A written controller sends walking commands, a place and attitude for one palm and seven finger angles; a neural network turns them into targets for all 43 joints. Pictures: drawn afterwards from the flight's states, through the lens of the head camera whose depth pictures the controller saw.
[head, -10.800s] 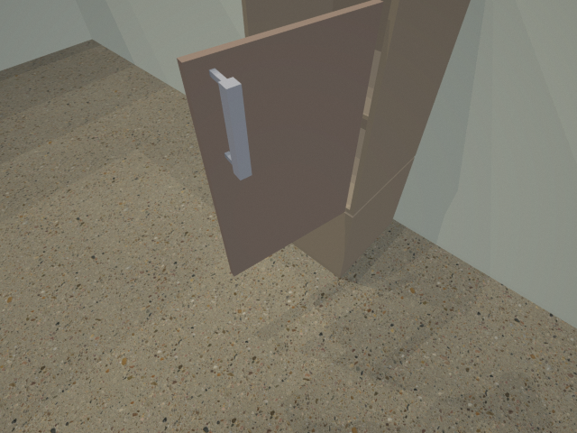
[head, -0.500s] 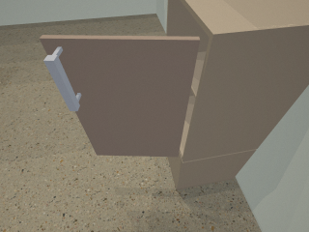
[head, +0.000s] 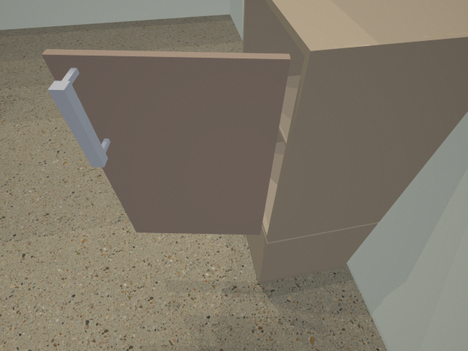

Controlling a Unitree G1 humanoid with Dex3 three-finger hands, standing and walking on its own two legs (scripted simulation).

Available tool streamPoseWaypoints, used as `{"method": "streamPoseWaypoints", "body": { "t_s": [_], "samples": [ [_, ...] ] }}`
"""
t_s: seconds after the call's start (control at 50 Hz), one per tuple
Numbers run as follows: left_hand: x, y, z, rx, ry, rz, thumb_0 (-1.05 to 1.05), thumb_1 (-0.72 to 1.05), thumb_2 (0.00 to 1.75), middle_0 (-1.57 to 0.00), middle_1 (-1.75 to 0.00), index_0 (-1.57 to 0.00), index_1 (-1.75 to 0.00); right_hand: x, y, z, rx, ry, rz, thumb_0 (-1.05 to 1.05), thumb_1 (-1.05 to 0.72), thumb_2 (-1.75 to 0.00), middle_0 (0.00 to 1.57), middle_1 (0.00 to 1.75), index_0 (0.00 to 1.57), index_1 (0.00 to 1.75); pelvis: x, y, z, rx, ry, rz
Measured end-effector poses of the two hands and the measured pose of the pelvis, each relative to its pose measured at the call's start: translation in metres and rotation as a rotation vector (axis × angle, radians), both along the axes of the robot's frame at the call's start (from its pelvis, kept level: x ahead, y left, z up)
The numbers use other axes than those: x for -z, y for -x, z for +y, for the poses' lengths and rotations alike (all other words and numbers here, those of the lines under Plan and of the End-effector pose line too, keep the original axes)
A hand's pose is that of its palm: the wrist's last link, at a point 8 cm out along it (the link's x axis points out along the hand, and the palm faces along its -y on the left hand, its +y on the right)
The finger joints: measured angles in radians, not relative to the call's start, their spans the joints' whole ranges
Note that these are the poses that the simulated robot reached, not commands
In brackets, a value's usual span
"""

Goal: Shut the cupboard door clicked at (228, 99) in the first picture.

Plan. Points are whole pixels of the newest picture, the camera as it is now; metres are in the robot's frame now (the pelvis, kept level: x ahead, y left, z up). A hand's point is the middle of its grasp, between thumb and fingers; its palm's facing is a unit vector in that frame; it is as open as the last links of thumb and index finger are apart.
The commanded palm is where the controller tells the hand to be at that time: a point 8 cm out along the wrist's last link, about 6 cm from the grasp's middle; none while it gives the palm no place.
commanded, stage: shuffle to correct the standing spot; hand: left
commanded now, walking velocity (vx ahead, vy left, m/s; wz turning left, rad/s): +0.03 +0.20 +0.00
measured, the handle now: (86, 120) +0.46 +0.30 +0.14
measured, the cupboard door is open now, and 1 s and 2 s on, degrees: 78 78 78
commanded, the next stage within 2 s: come to a stop and stand still in 0.40 s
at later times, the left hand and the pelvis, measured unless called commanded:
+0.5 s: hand out of the picture +0.02 +0.24 -0.17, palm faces +0.08 -0.96 -0.25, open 7.4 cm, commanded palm none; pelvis +0.00 +0.05 -0.01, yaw +1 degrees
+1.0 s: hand out of the picture +0.05 +0.27 -0.17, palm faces +0.01 -0.98 -0.21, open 7.3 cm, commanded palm none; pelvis +0.01 +0.09 +0.00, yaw -1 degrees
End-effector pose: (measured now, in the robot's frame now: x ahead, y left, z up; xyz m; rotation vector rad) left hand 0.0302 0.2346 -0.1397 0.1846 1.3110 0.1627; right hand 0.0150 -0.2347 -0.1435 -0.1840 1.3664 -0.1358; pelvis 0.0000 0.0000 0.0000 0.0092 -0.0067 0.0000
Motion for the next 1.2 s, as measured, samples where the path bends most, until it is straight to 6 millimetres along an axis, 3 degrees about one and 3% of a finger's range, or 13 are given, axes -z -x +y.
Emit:
{"method": "streamPoseWaypoints", "body": {
  "t_s": [0.1, 0.22, 0.38, 0.52, 0.6, 0.64, 0.7, 0.78, 0.96, 1.08, 1.2],
  "samples": [
    [0.005, 0.010, 0.004, -0.025, 0.006, 0.018, 0.01, 0.90, 0.90, -0.20, -0.30, -0.20, -0.30, 0.001, 0.001, 0.002, 0.001, 0.008, 0.014, 0.00, -0.90, -0.90, 0.20, 0.30, 0.20, 0.30, 0.004, 0.002, 0.005, -0.007, 0.000, 0.008],
    [0.013, 0.019, 0.024, -0.051, 0.001, 0.044, 0.01, 0.90, 0.90, -0.20, -0.30, -0.20, -0.30, 0.000, -0.002, 0.014, -0.003, 0.025, -0.002, 0.00, -0.90, -0.90, 0.20, 0.30, 0.20, 0.30, 0.008, 0.004, 0.019, -0.006, -0.010, 0.012],
    [0.009, 0.011, 0.040, -0.052, -0.040, 0.017, 0.01, 0.90, 0.90, -0.20, -0.30, -0.20, -0.30, 0.013, -0.010, 0.031, -0.013, -0.014, -0.012, 0.00, -0.90, -0.90, 0.20, 0.30, 0.20, 0.30, 0.014, 0.003, 0.029, 0.001, -0.006, 0.013],
    [0.002, 0.027, 0.058, -0.077, -0.023, 0.020, 0.01, 0.90, 0.90, -0.20, -0.30, -0.20, -0.30, 0.001, -0.049, 0.053, -0.050, -0.019, -0.068, 0.01, -0.90, -0.90, 0.20, 0.30, 0.20, 0.30, 0.006, 0.001, 0.053, -0.019, -0.020, 0.025],
    [0.017, 0.034, 0.084, -0.081, -0.004, 0.063, 0.01, 0.90, 0.90, -0.20, -0.30, -0.20, -0.30, -0.003, -0.075, 0.072, -0.064, 0.007, -0.167, 0.01, -0.90, -0.90, 0.20, 0.30, 0.20, 0.30, 0.015, -0.004, 0.076, -0.006, -0.007, 0.019],
    [0.022, 0.032, 0.096, -0.084, -0.006, 0.081, 0.01, 0.90, 0.90, -0.20, -0.30, -0.20, -0.30, -0.003, -0.078, 0.082, -0.064, 0.021, -0.188, 0.00, -0.90, -0.90, 0.20, 0.30, 0.20, 0.30, 0.017, -0.005, 0.085, -0.005, -0.011, 0.007],
    [0.019, 0.023, 0.107, -0.085, -0.009, 0.072, 0.01, 0.90, 0.90, -0.20, -0.30, -0.20, -0.30, -0.007, -0.073, 0.097, -0.068, 0.022, -0.172, 0.00, -0.90, -0.90, 0.20, 0.30, 0.20, 0.30, 0.012, -0.007, 0.091, -0.006, -0.005, -0.002],
    [0.010, 0.007, 0.107, -0.066, 0.007, 0.036, 0.01, 0.91, 0.90, -0.19, -0.30, -0.20, -0.30, -0.008, -0.062, 0.107, -0.045, 0.015, -0.136, 0.00, -0.92, -0.90, 0.20, 0.30, 0.20, 0.30, 0.005, -0.009, 0.096, -0.006, 0.001, 0.001],
    [0.003, -0.010, 0.086, -0.002, 0.016, -0.003, 0.01, 0.91, 0.90, -0.20, -0.30, -0.20, -0.30, 0.005, -0.029, 0.099, 0.039, -0.008, -0.061, 0.00, -0.91, -0.90, 0.20, 0.30, 0.20, 0.30, 0.004, -0.006, 0.091, 0.009, 0.001, -0.001],
    [0.002, -0.013, 0.085, 0.033, 0.007, -0.025, 0.01, 0.92, 0.90, -0.20, -0.30, -0.20, -0.30, 0.002, -0.005, 0.092, 0.059, 0.002, -0.044, 0.00, -0.91, -0.90, 0.20, 0.30, 0.20, 0.30, 0.004, -0.005, 0.087, 0.000, 0.006, 0.001],
    [0.002, -0.018, 0.088, 0.021, 0.002, -0.088, 0.01, 0.91, 0.90, -0.20, -0.30, -0.20, -0.30, 0.002, 0.001, 0.083, 0.063, 0.032, -0.057, 0.01, -0.91, -0.90, 0.20, 0.30, 0.20, 0.30, 0.008, -0.005, 0.089, -0.012, 0.027, -0.004]
  ]
}}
